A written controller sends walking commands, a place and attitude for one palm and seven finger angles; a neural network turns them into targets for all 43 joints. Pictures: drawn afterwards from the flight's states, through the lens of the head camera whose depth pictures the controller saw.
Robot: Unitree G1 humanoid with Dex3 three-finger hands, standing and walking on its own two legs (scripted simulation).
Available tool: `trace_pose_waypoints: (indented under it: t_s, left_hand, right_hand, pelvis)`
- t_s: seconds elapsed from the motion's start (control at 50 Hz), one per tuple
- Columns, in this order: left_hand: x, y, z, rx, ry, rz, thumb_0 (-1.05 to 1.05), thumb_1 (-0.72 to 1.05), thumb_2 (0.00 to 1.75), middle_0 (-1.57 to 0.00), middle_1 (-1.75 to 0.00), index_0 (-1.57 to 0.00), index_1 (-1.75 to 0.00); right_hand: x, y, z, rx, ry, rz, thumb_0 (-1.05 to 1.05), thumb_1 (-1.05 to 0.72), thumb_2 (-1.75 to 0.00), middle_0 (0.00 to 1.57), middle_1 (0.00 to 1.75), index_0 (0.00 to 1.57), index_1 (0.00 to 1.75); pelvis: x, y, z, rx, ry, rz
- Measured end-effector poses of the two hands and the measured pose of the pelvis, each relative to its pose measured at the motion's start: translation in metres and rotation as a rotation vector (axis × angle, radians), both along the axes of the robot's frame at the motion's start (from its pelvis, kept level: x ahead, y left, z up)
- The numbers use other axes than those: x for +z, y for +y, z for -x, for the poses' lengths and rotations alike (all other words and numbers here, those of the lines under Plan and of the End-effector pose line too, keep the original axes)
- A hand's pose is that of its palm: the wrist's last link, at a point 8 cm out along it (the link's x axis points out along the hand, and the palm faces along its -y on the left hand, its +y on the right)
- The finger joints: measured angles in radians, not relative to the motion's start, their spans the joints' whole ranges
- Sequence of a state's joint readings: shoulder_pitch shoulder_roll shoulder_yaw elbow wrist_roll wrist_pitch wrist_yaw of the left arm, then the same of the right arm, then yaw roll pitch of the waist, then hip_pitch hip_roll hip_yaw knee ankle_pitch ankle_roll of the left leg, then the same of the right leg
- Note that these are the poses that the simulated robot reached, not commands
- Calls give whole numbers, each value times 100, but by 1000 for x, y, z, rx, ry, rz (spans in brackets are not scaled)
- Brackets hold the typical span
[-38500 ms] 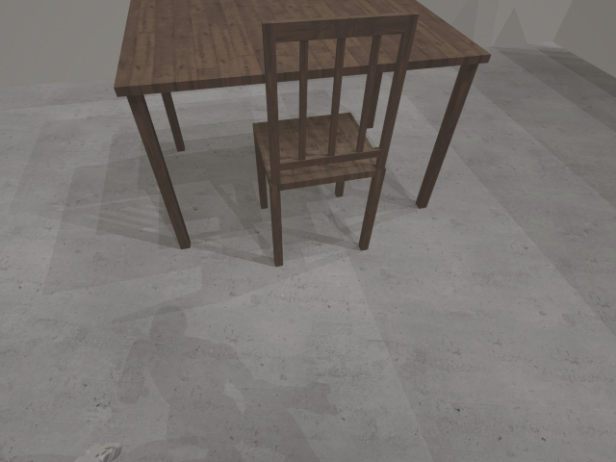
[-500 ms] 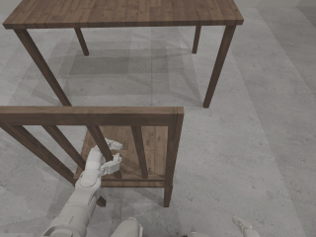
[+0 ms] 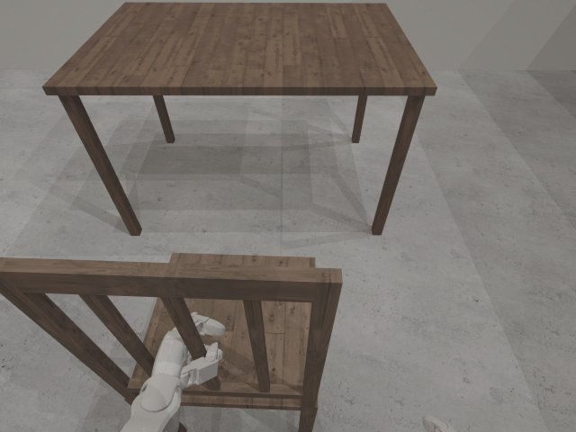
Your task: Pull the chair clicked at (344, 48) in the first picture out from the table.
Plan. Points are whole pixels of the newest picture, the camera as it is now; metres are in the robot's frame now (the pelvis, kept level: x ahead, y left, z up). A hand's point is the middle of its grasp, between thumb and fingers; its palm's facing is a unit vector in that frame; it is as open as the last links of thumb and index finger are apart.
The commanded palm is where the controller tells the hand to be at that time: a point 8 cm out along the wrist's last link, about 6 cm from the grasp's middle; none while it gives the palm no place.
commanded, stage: stop walking, hand still on the chair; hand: left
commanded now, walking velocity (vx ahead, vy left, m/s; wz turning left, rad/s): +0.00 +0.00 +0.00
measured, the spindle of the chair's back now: (197, 350) +0.25 +0.16 -0.06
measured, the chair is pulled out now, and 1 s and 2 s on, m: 0.63 0.63 0.63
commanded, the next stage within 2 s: open the thumb and straighten the fingers in 0.34 s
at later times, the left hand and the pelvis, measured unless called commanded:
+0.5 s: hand (212, 359) +0.24 +0.14 -0.07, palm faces +0.05 -0.99 -0.12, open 5.1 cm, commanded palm +0.22 +0.19 -0.05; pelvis +0.02 +0.00 +0.00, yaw +1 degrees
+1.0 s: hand (209, 342) +0.27 +0.15 -0.08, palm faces +0.03 -0.99 -0.11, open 15.2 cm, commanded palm +0.25 +0.20 -0.05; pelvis +0.04 +0.00 -0.03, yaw +2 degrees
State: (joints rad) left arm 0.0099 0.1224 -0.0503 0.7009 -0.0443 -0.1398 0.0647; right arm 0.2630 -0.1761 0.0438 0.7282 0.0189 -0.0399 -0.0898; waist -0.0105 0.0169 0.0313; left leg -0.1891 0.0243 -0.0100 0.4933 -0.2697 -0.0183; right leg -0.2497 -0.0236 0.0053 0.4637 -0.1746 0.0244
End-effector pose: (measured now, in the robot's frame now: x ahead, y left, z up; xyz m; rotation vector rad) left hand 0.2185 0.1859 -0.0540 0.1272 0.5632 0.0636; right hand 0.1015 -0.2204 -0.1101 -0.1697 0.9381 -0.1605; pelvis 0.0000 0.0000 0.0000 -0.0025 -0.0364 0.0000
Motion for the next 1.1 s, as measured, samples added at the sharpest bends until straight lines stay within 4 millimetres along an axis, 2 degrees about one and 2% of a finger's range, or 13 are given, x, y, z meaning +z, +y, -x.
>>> trace_pose_waypoints:
  t_s: [0.3, 0.4, 0.54, 0.62, 0.74, 0.8, 0.88, 0.98, 1.1]
  left_hand:
    - [0, 0, -3, 12, 7, 1, 3, 72, 83, -41, -130, -49, -145]
    - [0, 0, -3, 15, 10, 4, 3, 72, 83, -41, -130, -49, -145]
    - [-4, 1, -7, 20, 15, 38, 3, 69, 81, -42, -134, -50, -145]
    - [-1, 5, -12, -1, -21, 33, 2, 53, 73, -45, -139, -49, -145]
    - [1, 17, -20, 4, -18, -3, 1, 5, 49, -47, -139, -48, -141]
    - [-2, 24, -24, 25, 7, -5, 0, -17, 38, -44, -131, -45, -132]
    - [-4, 20, -28, 17, 21, 12, 0, -36, 29, -38, -112, -38, -112]
    - [-5, 11, -32, 1, 16, 27, -1, -47, 24, -27, -81, -27, -81]
    - [-11, 22, -33, 35, 38, -4, -2, -53, 21, -14, -41, -14, -41]
  right_hand:
    - [18, -21, -54, 8, -69, 68, 1, -90, -90, 20, 30, 20, 30]
    - [21, -17, -62, 13, -79, 65, 1, -90, -90, 20, 30, 20, 30]
    - [19, -10, -59, 16, -89, 14, 1, -90, -90, 20, 30, 20, 30]
    - [15, -11, -59, 29, -117, 9, 1, -90, -90, 20, 30, 20, 30]
    - [1, -12, -63, 40, -137, 3, 1, -90, -90, 20, 30, 20, 30]
    - [-4, -12, -67, 42, -142, 5, 1, -90, -90, 20, 30, 20, 30]
    - [-8, -12, -76, 47, -164, 10, 2, -90, -90, 20, 30, 20, 30]
    - [-9, -12, -89, 57, -190, 21, 2, -90, -90, 20, 30, 20, 30]
    - [-10, -13, -102, 75, -193, 36, 2, -90, -90, 20, 30, 20, 30]
  pelvis:
    - [3, 0, -21, 5, 19, -1]
    - [4, 1, -22, 7, 18, -1]
    - [-1, 0, -19, 25, 60, -2]
    - [-9, 0, -17, 25, 96, 1]
    - [-19, 4, -20, 27, 146, 3]
    - [-23, 4, -23, 29, 169, 3]
    - [-28, 5, -29, 36, 192, 6]
    - [-33, 4, -38, 40, 214, 7]
    - [-38, 1, -45, 47, 235, 11]
